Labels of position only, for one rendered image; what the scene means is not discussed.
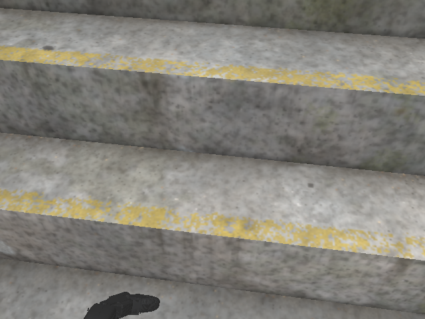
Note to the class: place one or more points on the left robot hand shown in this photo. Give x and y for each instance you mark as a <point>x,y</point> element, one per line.
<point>123,304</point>

